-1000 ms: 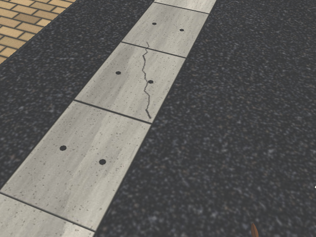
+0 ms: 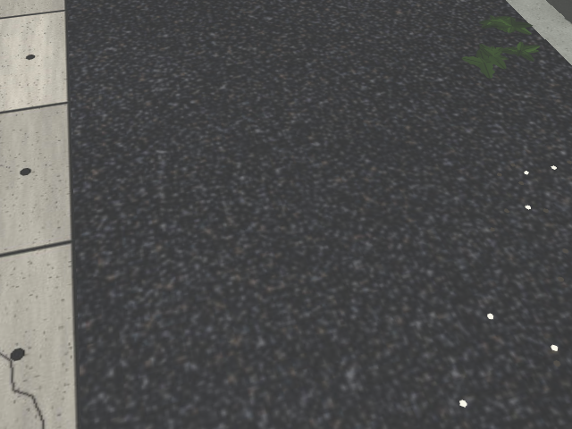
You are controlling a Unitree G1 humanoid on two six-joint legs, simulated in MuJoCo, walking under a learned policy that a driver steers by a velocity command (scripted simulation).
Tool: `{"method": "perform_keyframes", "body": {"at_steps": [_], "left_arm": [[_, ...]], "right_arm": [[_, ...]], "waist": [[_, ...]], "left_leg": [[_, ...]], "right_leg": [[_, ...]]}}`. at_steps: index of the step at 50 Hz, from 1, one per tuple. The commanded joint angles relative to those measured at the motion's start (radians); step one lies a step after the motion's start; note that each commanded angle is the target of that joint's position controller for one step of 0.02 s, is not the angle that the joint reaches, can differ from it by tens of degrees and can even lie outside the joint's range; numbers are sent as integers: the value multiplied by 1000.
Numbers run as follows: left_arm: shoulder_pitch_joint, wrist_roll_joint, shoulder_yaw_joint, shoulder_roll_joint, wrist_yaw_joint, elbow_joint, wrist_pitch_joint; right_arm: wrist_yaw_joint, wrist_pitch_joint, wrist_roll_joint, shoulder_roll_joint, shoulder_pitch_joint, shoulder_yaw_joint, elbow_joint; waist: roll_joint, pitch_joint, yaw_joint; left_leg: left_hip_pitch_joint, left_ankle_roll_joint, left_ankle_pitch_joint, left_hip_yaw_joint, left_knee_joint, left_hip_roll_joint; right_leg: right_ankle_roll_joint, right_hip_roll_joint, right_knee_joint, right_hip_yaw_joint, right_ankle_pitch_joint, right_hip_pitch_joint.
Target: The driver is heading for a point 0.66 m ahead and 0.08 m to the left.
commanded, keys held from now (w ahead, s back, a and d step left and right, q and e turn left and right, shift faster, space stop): w+e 0.04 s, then w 0.16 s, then w+q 0.62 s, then no key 0.18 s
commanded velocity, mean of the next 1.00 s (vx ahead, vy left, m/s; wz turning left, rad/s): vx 0.47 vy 0.00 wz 0.14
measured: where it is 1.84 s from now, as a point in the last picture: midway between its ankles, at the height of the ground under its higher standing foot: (293, 350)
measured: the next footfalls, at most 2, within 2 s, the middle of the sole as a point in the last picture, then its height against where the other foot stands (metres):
right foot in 0.26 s outside the picture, level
left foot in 0.80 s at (255, 375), level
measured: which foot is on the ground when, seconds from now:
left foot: down 0.00-0.26, up 0.28-0.78, down 0.80-1.00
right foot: up 0.00-0.24, down 0.26-0.82, up 0.84-1.00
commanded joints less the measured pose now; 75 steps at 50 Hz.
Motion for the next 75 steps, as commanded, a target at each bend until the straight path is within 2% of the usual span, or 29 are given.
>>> {"method": "perform_keyframes", "body": {"at_steps": [1, 9, 11, 13, 14, 15, 16, 17, 20, 25, 30, 35, 38, 40, 41, 42, 43, 44, 45, 46, 49, 53, 58, 61, 63, 64, 66, 69, 75], "left_arm": [[-30, 3, 1, 25, -8, -82, -11], [-243, 3, -18, 8, -48, -146, -37], [-211, 13, -4, 38, -50, -148, -39], [61, 20, 41, 119, -35, -69, -38], [228, 37, 65, 213, -16, -39, -32], [226, 34, 61, 251, -13, -45, -35], [204, 33, 38, 156, -16, -47, -43], [150, 27, 26, 128, -17, -34, -50], [11, 33, 5, 44, -24, -23, -75], [-4, 47, 16, 48, -10, 35, -110], [26, 39, 26, 86, 8, 74, -103], [94, 15, 41, 121, 15, 123, -68], [70, 7, 51, 164, 26, 121, -43], [41, -1, 46, 167, 32, 112, -32], [76, 30, 21, 98, 32, 93, -44], [146, 35, -14, -4, 17, 47, -76], [46, 3, 5, 102, 1, 50, -108], [-7, -23, 7, 113, -3, 34, -118], [-11, -7, 4, 98, 7, 44, -117], [-13, 18, 12, 107, 15, 54, -108], [44, 26, 8, 70, 20, 73, -65], [-5, 35, -12, 25, 25, 67, -49], [-106, 26, -13, 40, 5, 56, -57], [-99, 39, -4, 58, -4, 61, -65], [-47, 57, 8, 104, 1, 79, -74], [-70, 67, 10, 143, 8, 69, -71], [-64, 45, -23, 10, 6, 87, -47], [-165, 31, -19, 35, -9, 82, -28], [-149, 32, -15, 29, -3, 134, -37]], "right_arm": [[-3, -17, 1, -151, -54, -36, -48], [3, 14, 39, -216, 55, -44, 40], [1, 27, 49, -238, 61, -47, 59], [-4, 35, 50, -220, 60, -29, 73], [-1, 26, 23, -144, 73, 1, 38], [7, 8, 17, -64, 158, 30, 31], [11, -1, 50, -180, 64, -4, 35], [12, -4, 66, -191, -4, -11, 4], [4, 23, 39, -147, 20, -14, 26], [-3, 62, 37, -90, -14, -10, 16], [26, 51, 26, -57, -154, 7, -31], [58, 50, 26, -60, -276, 13, -108], [66, 58, 29, -103, -208, -10, -125], [48, 65, 34, -193, 52, -63, -70], [24, 77, 36, -289, 163, -91, -49], [24, 65, 26, -340, 81, -90, -92], [30, 54, 17, -243, 76, -61, -110], [30, 45, 8, -195, 37, -46, -107], [31, 38, 14, -167, -20, -37, -105], [25, 36, 18, -129, -65, -28, -109], [15, 31, 0, -140, -99, -24, -108], [-5, 42, 6, -153, -107, -23, -79], [-13, 68, 1, -145, -74, -13, -32], [-12, 73, 8, -131, -96, -4, -10], [-12, 66, -1, -100, -57, 8, 4], [-9, 55, -20, -75, 61, 13, 20], [-17, 73, -10, -84, 45, 18, 41], [-26, 131, -3, -104, 2, 11, 54], [-31, 126, -2, -98, -17, 10, 103]], "waist": [[123, -6, 14], [106, 56, -38], [132, 19, 8], [127, -143, 163], [-12, -299, 210], [-195, -452, 140], [-76, -379, 185], [-73, -221, 159], [-60, -93, 53], [-12, -7, 27], [13, 43, 75], [24, 78, 110], [-29, -10, 46], [-11, -151, -104], [160, -235, -117], [346, -356, -1], [173, -386, -77], [129, -262, -60], [31, -162, -11], [38, -130, 14], [73, -115, 68], [117, -132, 58], [139, -131, 3], [141, -108, 28], [70, -135, 40], [-46, -193, -38], [-114, -246, 4], [-52, -142, -11], [27, -141, 27]], "left_leg": [[72, 165, 220, -164, -190, 284], [179, 136, 314, -42, -176, 310], [220, 121, 587, -31, -74, 318], [88, 72, 739, 20, 253, 250], [-223, 19, 367, 34, 607, 170], [-461, -18, -396, -104, 885, 17], [-544, -12, -381, -217, 968, 53], [-592, -5, -295, -190, 949, 95], [-465, -25, -89, -185, 840, 176], [-516, -57, 76, -213, 730, 170], [-508, -42, 289, -142, 435, 146], [-567, 13, 188, -74, 305, 123], [-407, 72, 38, 15, 302, 31], [-27, 140, 66, 17, 220, -46], [263, 205, 111, -261, 203, 123], [526, 424, 26, -864, 38, 366], [513, 384, 128, -841, -31, 381], [393, 342, 317, -652, -8, 354], [239, 297, 502, -505, 13, 305], [139, 269, 575, -416, 7, 272], [-29, 261, 755, -301, -45, 227], [-38, 212, 789, -174, -40, 162], [22, 182, 621, -196, -11, 182], [35, 159, 544, -242, 76, 199], [-17, 78, 364, -226, 176, 115], [-119, 27, 99, -198, 230, 40], [-143, -36, -205, -171, 278, 31], [-71, -24, -82, -175, 112, 51], [-63, 1, 73, -184, 95, 60]], "right_leg": [[12, -50, -107, 30, 122, -102], [-52, 4, -493, -64, 195, 12], [-89, 47, -544, -103, 105, 121], [-143, 86, -609, -128, 186, 555], [-226, -146, -579, 160, 197, 926], [-347, -357, -706, 594, 84, 1069], [-306, -335, -753, 547, 53, 985], [-267, -298, -774, 373, 118, 850], [-215, -196, -884, 138, 211, 568], [-209, -182, -981, -45, 333, 496], [-176, -169, -1005, -185, 351, 541], [-159, -224, -927, -238, 485, 723], [-124, -222, -731, -276, 952, 773], [-72, -166, -357, -308, 976, 642], [-23, -97, -32, -304, 452, 370], [39, 138, 314, -133, -319, -16], [17, 80, 348, 40, -300, -85], [0, 37, 300, 26, -232, -94], [2, -12, 214, 7, -177, -64], [8, -43, 136, 0, -148, -16], [38, -42, 34, -20, -82, 113], [63, -17, -235, -46, 112, 141], [50, 8, -466, -38, 269, 198], [5, 25, -580, -41, 228, 247], [-50, -39, -688, 27, 680, 439], [-142, -153, -619, 132, 950, 595], [-253, -215, -634, 221, 798, 608], [-153, -113, -662, 144, 400, 435], [-111, -31, -601, 38, 482, 509]]}}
